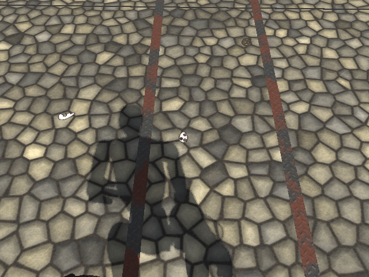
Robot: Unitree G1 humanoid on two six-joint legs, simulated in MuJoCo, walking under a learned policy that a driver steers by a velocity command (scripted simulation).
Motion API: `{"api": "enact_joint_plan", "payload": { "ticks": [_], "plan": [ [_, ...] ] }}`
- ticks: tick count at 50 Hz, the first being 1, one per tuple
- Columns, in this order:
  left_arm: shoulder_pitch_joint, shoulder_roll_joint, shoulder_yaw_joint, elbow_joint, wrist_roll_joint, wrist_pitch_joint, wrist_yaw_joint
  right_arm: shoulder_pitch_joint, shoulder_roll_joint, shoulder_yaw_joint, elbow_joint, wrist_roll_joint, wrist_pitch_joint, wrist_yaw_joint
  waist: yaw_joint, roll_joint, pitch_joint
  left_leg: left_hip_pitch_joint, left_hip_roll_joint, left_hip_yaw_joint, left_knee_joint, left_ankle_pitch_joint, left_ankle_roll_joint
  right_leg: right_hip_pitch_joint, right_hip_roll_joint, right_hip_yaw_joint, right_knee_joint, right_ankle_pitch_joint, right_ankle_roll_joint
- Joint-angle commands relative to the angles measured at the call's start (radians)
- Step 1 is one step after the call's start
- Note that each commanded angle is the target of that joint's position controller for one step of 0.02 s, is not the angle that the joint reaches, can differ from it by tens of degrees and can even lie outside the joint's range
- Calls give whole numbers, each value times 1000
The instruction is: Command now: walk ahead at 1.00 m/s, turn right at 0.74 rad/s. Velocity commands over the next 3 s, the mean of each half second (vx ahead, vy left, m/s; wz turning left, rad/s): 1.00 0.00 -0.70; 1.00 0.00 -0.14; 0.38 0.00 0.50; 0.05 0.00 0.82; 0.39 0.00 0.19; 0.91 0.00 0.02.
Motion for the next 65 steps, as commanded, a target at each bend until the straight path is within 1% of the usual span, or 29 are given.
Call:
{"api": "enact_joint_plan", "payload": {
  "ticks": [1, 3, 4, 5, 6, 7, 8, 11, 14, 20, 22, 24, 25, 26, 27, 29, 32, 41, 44, 46, 47, 48, 49, 50, 52, 55, 56, 62, 65],
  "plan": [
    [176, 121, 32, -1, 8, -5, 2, -59, -236, -46, -84, -9, 15, -51, 176, 141, -62, -186, 284, 3, 327, 1535, -59, 419, 137, -76, -50, -53, -43],
    [614, 209, 88, 118, 1, 3, 23, -212, -286, -69, -133, -28, 48, -52, 396, 118, -220, -379, 270, -25, 980, 1350, -39, 833, 104, 71, -108, -142, -131],
    [558, 232, 107, 130, -22, 14, 45, -270, -199, -54, -175, -34, 38, -20, 314, -99, -151, -675, 83, -50, 1337, 249, -25, 930, 25, 228, -110, -187, -153],
    [463, 322, 121, 98, 2, 23, 44, -167, -91, -21, -265, -25, 20, -12, 140, -216, -220, -996, 28, -207, 1592, -147, -57, 1095, -139, 638, -99, 24, -316],
    [445, 308, 130, 68, 14, 29, 56, -186, -104, -5, -320, -8, -1, -4, 160, -145, -326, -1172, 51, -355, 1586, -107, -44, 1193, -245, 952, -366, -433, -411],
    [407, 211, 114, 63, 14, 29, 67, -252, -156, -7, -312, -21, -15, 3, 141, 70, -161, -1185, 114, -371, 1442, -14, -24, 1013, -232, 945, -493, -584, -335],
    [363, 179, 105, 68, 10, 25, 69, -287, -157, -12, -316, -34, -12, 8, 83, 145, -66, -1115, 147, -358, 1333, 25, -26, 828, -187, 845, -516, -544, -271],
    [320, 158, 87, 52, -10, -18, 73, -290, -132, 3, -330, -77, 55, 14, -7, 164, 34, -939, 214, -339, 1129, 4, -86, 466, -67, 651, -530, -352, -229],
    [330, 197, 98, 36, -12, -42, 67, -449, -110, 20, -411, -60, 69, 29, 30, 95, 72, -834, 222, -265, 807, 201, -108, 323, 23, 523, -570, -188, -192],
    [466, 192, 102, 73, -22, -52, 52, -596, -111, 24, -457, -28, 56, 35, 166, -11, 18, -739, 140, -205, 395, 542, -13, 646, -12, 449, -525, 218, -79],
    [458, 232, 107, 75, -10, -52, 64, -525, -164, 0, -444, -32, 50, 25, 123, -39, -51, -662, 82, -198, 346, 431, 19, 787, -46, 444, -383, 509, -42],
    [393, 280, 114, 67, 12, -48, 68, -221, -235, -39, -363, -17, 44, 3, -52, -62, -211, -368, 73, -210, 345, 297, 52, 769, -41, 410, -28, 607, -6],
    [338, 226, 99, 43, 23, -51, 68, 1, -289, -62, -314, -30, 47, -18, -161, -36, -312, -109, 188, -320, 418, 118, 75, 576, -6, 377, 268, 408, 2],
    [507, 53, 58, 8, -33, -54, 60, 38, -389, -91, -294, -77, 44, -12, -39, 334, -459, 202, 508, -898, 306, -150, 227, 196, 155, 280, 688, -436, 60],
    [459, 110, 47, 17, -18, -56, 68, -9, -316, -89, -295, -51, 53, 10, -52, 273, -426, 163, 504, -1158, 140, -329, 241, 30, 130, 296, 762, -539, 37],
    [237, 151, 50, -26, 7, -49, 56, -136, -190, -67, -285, -41, 48, 24, -36, 17, -142, -142, 408, -828, 110, -155, 201, 0, 32, 279, 668, -387, 36],
    [203, 85, 30, -67, 28, -22, 26, -87, -114, -40, -206, -34, 34, 22, 40, 75, -42, -345, 316, -621, 49, 6, 158, 42, -10, 289, 563, -414, 48],
    [-116, 56, -21, -202, 15, -26, -11, 0, -207, -54, -140, 16, -6, 35, 32, 69, 95, -466, 250, -274, -201, 595, 126, 241, -29, 72, -53, 8, 52],
    [-103, 101, -5, -191, 27, -26, 13, 43, -251, -55, -109, 6, 6, 25, 50, 110, 16, -222, 271, -216, -21, 1150, 102, 299, 57, 16, -119, -102, 13],
    [152, 159, 25, -118, 33, -24, 37, 37, -288, -60, -93, -13, 36, 2, 178, 167, -146, -195, 295, -198, 351, 1361, 78, 570, 114, 32, -127, -249, -20],
    [353, 199, 47, -55, 36, -22, 52, 3, -284, -59, -103, -14, 47, -5, 274, 153, -234, -322, 269, -187, 632, 1215, 66, 801, 67, 82, -151, -273, -43],
    [504, 287, 75, -20, 50, -20, 71, 8, -190, -40, -139, -25, 47, -1, 282, 0, -354, -538, 185, -190, 1015, 629, 76, 1027, -166, 338, -127, -519, -61],
    [458, 333, 91, -30, 50, -14, 67, 112, -93, -20, -185, 30, 35, 18, 155, -273, -503, -891, 19, -292, 1369, -75, 44, 1239, -402, 943, -325, -704, -191],
    [388, 261, 90, -35, 27, -12, 60, -21, -183, -35, -201, 18, 32, 6, 176, -98, -369, -1021, 82, -346, 1386, -8, 64, 1158, -345, 899, -387, -528, -171],
    [308, 158, 65, 2, 21, -37, 58, -126, -145, -22, -217, 7, 31, 5, 98, 54, -99, -974, 140, -324, 1245, 52, 38, 821, -280, 562, -372, 127, -144],
    [254, 95, 41, 25, 6, -65, 56, -48, -97, -18, -183, -15, 88, 22, -12, 11, -51, -799, 161, -330, 1056, 20, -2, 574, -238, 311, -448, 376, -74],
    [150, 43, 34, -2, -17, -82, 43, -102, -120, -39, -188, 75, 78, 9, -8, -31, -44, -844, 186, -367, 1039, 42, -1, 585, -212, 259, -453, 382, -57],
    [184, 163, 55, 8, -21, -69, 114, -328, -79, -26, -297, 21, 43, 59, 54, -34, -61, -683, 83, -166, 480, 640, -20, 501, -76, -20, -422, 346, 42],
    [154, 213, 70, -17, -32, -38, 138, -233, -167, -67, -312, 10, 60, 87, -8, -81, -138, -572, 14, -137, 450, 552, 17, 600, -114, -23, -220, 513, 96]
  ]
}}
